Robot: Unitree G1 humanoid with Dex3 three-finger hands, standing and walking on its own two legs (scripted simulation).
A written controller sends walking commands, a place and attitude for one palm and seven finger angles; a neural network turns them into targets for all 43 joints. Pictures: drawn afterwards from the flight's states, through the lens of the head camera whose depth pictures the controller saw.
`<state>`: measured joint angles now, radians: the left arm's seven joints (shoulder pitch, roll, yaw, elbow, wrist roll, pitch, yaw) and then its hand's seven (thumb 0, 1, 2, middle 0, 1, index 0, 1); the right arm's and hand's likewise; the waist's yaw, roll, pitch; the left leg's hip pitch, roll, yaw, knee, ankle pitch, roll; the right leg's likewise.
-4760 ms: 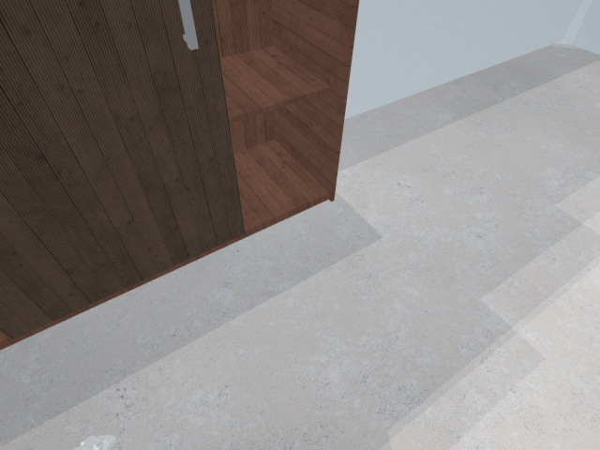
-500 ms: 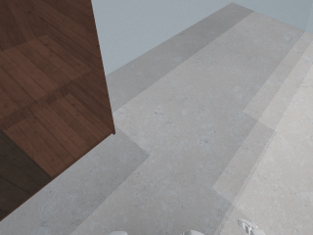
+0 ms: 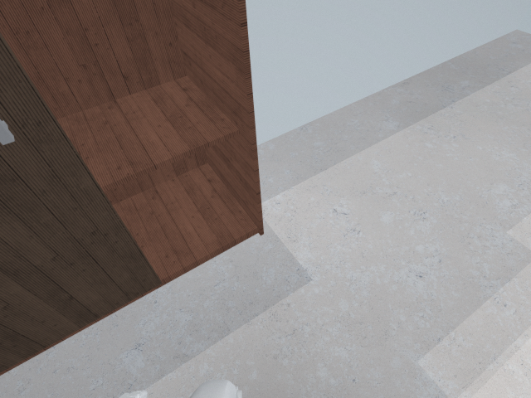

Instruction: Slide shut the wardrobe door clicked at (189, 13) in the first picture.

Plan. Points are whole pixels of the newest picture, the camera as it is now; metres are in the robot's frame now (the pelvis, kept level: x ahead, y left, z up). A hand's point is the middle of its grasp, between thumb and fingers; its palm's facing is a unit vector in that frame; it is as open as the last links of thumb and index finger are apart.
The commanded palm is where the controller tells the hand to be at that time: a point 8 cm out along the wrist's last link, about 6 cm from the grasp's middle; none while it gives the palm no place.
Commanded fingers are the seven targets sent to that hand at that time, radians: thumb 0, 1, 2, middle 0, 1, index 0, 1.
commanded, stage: turn to face it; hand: left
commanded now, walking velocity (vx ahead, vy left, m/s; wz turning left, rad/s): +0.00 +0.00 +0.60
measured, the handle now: out of the picture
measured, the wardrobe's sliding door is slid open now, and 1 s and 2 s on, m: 0.46 0.46 0.46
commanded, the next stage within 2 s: take the last steps up to it in 0.82 s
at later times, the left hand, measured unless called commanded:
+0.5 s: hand out of the picture +0.03 +0.27 -0.16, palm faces +0.30 -0.91 -0.27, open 7.4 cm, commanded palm none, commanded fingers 0.00 0.90 0.90 -0.20 -0.30 -0.20 -0.30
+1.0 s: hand out of the picture -0.11 +0.22 -0.19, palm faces +0.52 -0.82 -0.23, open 7.4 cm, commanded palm none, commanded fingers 0.00 0.90 0.90 -0.20 -0.30 -0.20 -0.30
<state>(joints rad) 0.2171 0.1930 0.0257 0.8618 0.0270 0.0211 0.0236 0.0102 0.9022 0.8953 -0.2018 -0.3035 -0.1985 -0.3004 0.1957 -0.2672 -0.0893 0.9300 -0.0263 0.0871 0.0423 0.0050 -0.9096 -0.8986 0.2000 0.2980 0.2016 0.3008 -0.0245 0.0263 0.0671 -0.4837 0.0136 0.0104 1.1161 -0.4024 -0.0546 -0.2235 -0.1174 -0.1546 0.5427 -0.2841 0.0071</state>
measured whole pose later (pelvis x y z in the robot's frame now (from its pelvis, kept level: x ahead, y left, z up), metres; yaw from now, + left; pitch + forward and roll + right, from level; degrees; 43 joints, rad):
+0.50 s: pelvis -0.01 +0.04 +0.00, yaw +17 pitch +0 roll -1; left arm 0.16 0.26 0.07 0.88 0.01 0.05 0.02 0.01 0.91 0.90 -0.20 -0.30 -0.19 -0.30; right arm 0.19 -0.22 -0.05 0.92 -0.03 0.04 0.01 0.00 -0.90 -0.90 0.20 0.30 0.21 0.30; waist -0.02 -0.01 0.07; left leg -0.26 -0.04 -0.06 0.50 -0.23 0.03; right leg -0.42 -0.06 -0.01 0.88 -0.44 0.08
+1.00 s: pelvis -0.03 +0.03 -0.01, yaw +30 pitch -1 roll +0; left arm 0.28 0.23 0.04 0.95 0.02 0.03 0.02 0.01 0.90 0.90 -0.20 -0.30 -0.20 -0.30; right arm 0.15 -0.23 -0.05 0.96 -0.02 0.04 0.02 0.00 -0.91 -0.90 0.20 0.30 0.20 0.30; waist 0.02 -0.04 0.08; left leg -0.23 0.01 0.03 0.58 -0.33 -0.01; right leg -0.28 -0.14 -0.15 0.62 -0.32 0.05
